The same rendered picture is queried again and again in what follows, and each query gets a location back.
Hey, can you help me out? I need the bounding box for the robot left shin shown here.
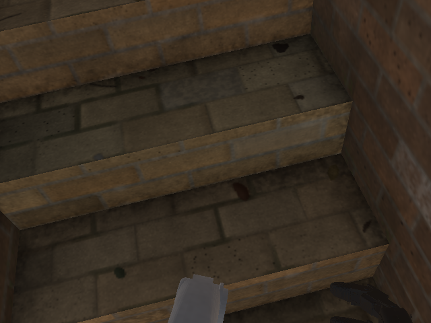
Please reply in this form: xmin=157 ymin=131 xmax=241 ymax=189
xmin=174 ymin=277 xmax=190 ymax=301

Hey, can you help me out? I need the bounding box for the right robot hand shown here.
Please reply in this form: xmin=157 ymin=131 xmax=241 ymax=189
xmin=330 ymin=282 xmax=413 ymax=323

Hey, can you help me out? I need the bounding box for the left robot thigh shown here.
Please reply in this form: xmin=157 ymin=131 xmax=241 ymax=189
xmin=168 ymin=274 xmax=228 ymax=323

